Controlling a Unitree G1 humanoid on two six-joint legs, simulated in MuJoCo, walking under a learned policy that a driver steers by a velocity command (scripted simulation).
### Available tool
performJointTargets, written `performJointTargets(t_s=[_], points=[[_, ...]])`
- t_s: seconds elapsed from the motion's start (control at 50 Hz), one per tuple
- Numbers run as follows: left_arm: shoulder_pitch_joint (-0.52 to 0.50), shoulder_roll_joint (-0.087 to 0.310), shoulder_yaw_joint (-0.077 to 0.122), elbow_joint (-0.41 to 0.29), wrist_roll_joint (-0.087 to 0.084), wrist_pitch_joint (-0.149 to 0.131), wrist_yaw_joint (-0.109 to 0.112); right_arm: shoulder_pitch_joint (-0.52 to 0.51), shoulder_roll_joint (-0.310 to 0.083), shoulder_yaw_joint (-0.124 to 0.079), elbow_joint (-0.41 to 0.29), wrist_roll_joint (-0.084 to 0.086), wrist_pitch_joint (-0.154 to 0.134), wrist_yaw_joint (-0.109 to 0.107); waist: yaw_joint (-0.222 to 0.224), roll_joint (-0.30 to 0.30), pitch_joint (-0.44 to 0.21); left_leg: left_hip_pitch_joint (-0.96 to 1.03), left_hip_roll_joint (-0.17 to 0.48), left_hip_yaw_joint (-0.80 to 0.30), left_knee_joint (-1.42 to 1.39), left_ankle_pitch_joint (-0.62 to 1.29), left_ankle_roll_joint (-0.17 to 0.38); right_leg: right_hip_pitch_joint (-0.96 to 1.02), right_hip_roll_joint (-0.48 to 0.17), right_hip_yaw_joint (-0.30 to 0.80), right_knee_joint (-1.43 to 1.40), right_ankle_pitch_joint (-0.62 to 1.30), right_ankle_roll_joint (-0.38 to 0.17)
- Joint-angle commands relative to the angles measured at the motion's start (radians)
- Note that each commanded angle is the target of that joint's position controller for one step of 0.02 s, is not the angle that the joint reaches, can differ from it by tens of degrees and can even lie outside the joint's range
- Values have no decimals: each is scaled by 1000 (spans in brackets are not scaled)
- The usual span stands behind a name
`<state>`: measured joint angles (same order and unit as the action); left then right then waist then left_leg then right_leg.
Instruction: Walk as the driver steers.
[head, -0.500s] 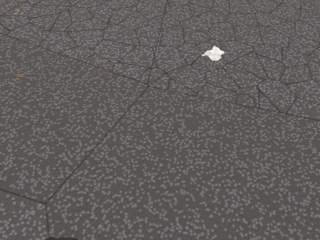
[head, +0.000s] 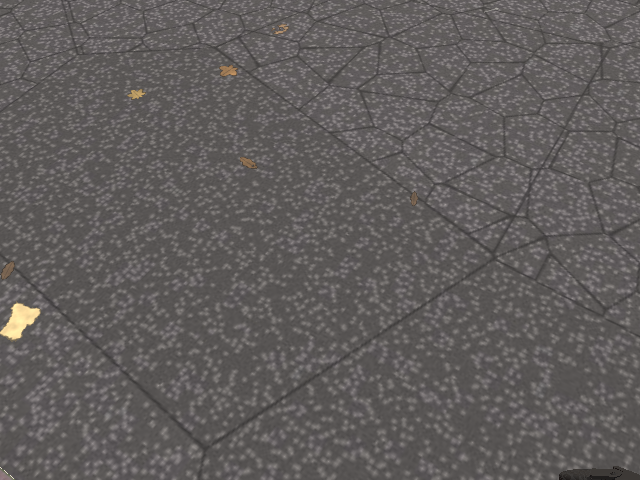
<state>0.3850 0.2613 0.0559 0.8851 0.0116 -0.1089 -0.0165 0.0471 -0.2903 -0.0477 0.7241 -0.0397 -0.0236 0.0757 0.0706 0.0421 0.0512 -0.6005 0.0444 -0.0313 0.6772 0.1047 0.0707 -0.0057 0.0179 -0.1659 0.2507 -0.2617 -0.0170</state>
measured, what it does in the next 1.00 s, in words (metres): goes down, turning right: left foot 0.05 m lower, then right foot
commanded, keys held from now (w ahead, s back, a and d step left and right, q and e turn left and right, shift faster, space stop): w+e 1.00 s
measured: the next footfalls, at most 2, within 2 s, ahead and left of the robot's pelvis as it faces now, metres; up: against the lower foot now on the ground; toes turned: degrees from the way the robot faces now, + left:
left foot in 0.14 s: +0.23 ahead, +0.12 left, -0.05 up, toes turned -1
right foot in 0.64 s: +0.48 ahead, -0.09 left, -0.05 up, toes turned -23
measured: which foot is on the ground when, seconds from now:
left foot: up 0.00-0.12, down 0.14-0.66, up 0.68-1.00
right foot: down 0.00-0.14, up 0.16-0.62, down 0.64-1.00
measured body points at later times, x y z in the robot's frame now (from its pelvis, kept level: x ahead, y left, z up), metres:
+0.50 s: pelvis +0.28 +0.04 -0.05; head +0.31 +0.04 +0.39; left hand +0.46 +0.26 -0.18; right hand +0.20 -0.22 -0.19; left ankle +0.19 +0.12 -0.79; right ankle +0.39 -0.11 -0.74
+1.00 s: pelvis +0.52 -0.06 -0.05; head +0.54 -0.08 +0.40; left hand +0.65 +0.19 -0.17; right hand +0.54 -0.36 -0.16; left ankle +0.73 +0.04 -0.73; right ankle +0.44 -0.07 -0.79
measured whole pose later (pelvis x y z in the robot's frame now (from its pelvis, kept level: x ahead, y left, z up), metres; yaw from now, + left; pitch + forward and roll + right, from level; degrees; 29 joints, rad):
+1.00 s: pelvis +0.52 -0.06 -0.05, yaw -31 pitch +1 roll +0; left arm 0.39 0.27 0.07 0.89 0.00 -0.04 -0.01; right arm 0.10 -0.26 -0.03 0.77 -0.04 -0.02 0.01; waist 0.06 0.03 0.04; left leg -0.66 0.11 -0.05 0.82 -0.10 -0.06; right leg -0.08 0.15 0.11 0.30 -0.23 -0.13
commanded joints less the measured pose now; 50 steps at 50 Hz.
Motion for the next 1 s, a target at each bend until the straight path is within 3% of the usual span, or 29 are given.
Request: performJointTargets(t_s=[0.02, 0.06, 0.1, 0.12, 0.14, 0.16, 0.18, 0.2, 0.22, 0.24, 0.28, 0.34, 0.42, 0.48, 0.52, 0.58, 0.62, 0.64, 0.66, 0.68, 0.7, 0.72, 0.74, 0.78, 0.82, 0.88, 1.0], points=[[-13, 139, 24, -24, -8, -12, -2, -77, -41, 4, -50, -8, -20, -4, -26, -106, 34, 158, -6, 40, -194, 102, -2, -84, -205, 155, -103, 288, -121], [28, 157, 28, 4, 4, 9, 9, -109, -53, 6, -45, -12, -26, -12, -14, -100, 54, 142, 8, 25, -259, 21, 0, 9, -230, 191, -34, 362, -125], [58, 168, 32, 24, 12, 32, 16, -51, -78, 0, -7, -15, -39, -25, -35, -71, 18, 209, 13, 15, -324, -43, 11, 71, -230, 204, 123, 444, -122], [58, 170, 33, 25, 8, 41, 17, 57, -88, -5, 43, -23, -51, -33, -79, -37, -37, 354, 10, 21, -375, -3, 20, 39, -198, 191, 277, 465, -115], [63, 142, 26, 24, 3, 44, 19, 207, -120, -17, 107, -37, -64, -41, -129, -2, -105, 586, 42, 3, -363, 31, 23, -105, -134, 181, 484, 317, -107], [74, 67, 13, 6, -2, 42, 18, 302, -167, -25, 127, -51, -75, -44, -149, 116, -199, 850, 203, -103, -194, 293, 25, -378, -42, 144, 783, -280, -90], [189, 11, 5, 15, -29, 41, 28, 371, -170, -20, 119, -42, -73, -46, -115, 171, -331, 1087, 369, -207, -11, 637, 36, -608, -20, 212, 1006, -457, -89], [160, 70, 13, 10, -41, 43, 38, 406, -198, -43, 130, 7, -50, -55, -180, 197, -385, 1040, 391, -277, -151, 303, 110, -689, -11, 197, 1033, -344, -82], [34, 98, 19, -3, -19, 46, 37, 331, -142, -29, 122, 13, -52, -63, -177, 142, -219, 838, 335, -260, -300, -13, 102, -714, -56, 202, 1018, -210, -72], [-1, 113, 26, 0, -6, 52, 21, 238, -87, -13, 107, 9, -55, -68, -134, 102, -110, 672, 283, -222, -388, -129, 66, -660, -79, 206, 971, -113, -57], [12, 68, 22, 19, 15, 83, -10, 209, -71, -5, 112, 16, -68, -83, -66, 92, -25, 497, 254, -123, -451, 29, 67, -563, -105, 206, 902, -29, -19], [-40, 36, 19, 7, 23, 103, -27, 233, -63, -9, 135, 33, -95, -88, -38, 54, -20, 498, 234, -32, -484, 124, 76, -600, -115, 195, 867, 54, -3], [-181, 15, 6, -45, 18, 97, -41, 277, -26, -2, 162, 29, -95, -92, -49, 37, 20, 528, 192, 96, -501, 151, 67, -664, -109, 166, 698, 198, -18], [-302, -5, -14, -91, 17, 91, -52, 312, -42, -4, 180, 27, -90, -95, -74, 33, 47, 539, 185, 166, -499, 166, 53, -616, -85, 105, 510, 289, -45], [-351, 4, -18, -116, 22, 89, -56, 351, -62, -7, 198, 24, -84, -101, -85, 23, 50, 591, 205, 192, -472, 248, 44, -589, -65, 65, 443, 255, -74], [-321, 31, -11, -123, 27, 89, -47, 361, -101, -14, 207, 18, -70, -110, -59, 35, 1, 677, 217, 242, -312, 605, 29, -491, 6, 9, 408, 114, -133], [-160, 67, 9, -83, 28, 84, -36, 350, -132, -22, 201, 11, -50, -113, 9, 43, -100, 659, 220, 259, -23, 696, 33, -302, 72, 3, 374, 11, -186], [-14, 108, 31, -40, 36, 76, -25, 339, -138, -24, 190, 14, -45, -107, 82, -4, -174, 534, 199, 273, 226, 506, 10, -90, 64, 65, 282, 24, -229], [46, 221, 63, -31, 35, 76, -8, 367, -60, -8, 154, 7, -50, -98, 64, -178, -252, 295, 106, 278, 563, -200, -22, 113, -197, 400, 253, 41, -298], [24, 294, 78, -57, 12, 90, -9, 347, -47, -8, 77, 25, -57, -79, 26, -297, -340, -84, -107, 101, 828, -692, -63, 333, -382, 967, 70, 11, -470], [1, 252, 73, -54, -5, 102, -1, 212, -94, -12, 62, 9, -67, -75, 54, -103, -201, -216, -24, -17, 807, -580, -54, 259, -354, 844, 18, -22, -418], [-56, 204, 61, -54, -9, 103, 7, 195, -86, -9, 50, 22, -79, -72, 13, -63, -87, -197, 17, -9, 715, -480, -53, 111, -328, 715, 5, 48, -376], [-102, 161, 49, -53, -6, 98, 8, 218, -78, -10, 66, 21, -79, -75, -46, 6, -18, -118, 49, -5, 612, -440, -60, -26, -274, 618, -10, 180, -326], [-150, 127, 37, -63, -11, 80, 12, 266, -56, -5, 82, -9, -40, -76, -103, -16, -25, 35, 74, -6, 507, -430, -89, -169, -187, 481, -24, 339, -285], [-125, 142, 39, -57, -13, 60, 6, 260, -39, -4, 70, -12, -13, -69, -113, -36, -48, 62, 66, 16, 446, -402, -108, -202, -145, 428, -25, 426, -281], [-62, 167, 47, -49, -14, 57, 6, 147, -35, -4, 27, -9, -4, -64, -77, -63, -26, -8, 66, 29, 316, -291, -132, -189, -120, 429, -45, 376, -257], [57, 168, 50, -43, -8, 63, 15, -60, -41, 3, -42, 2, -10, -58, 10, -101, -13, -101, 30, 10, 79, -151, -139, -38, -121, 492, -12, 347, -225]])
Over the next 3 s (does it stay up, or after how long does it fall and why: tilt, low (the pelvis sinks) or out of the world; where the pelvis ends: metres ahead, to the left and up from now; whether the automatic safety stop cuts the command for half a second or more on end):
stays up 1.30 -0.73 -0.05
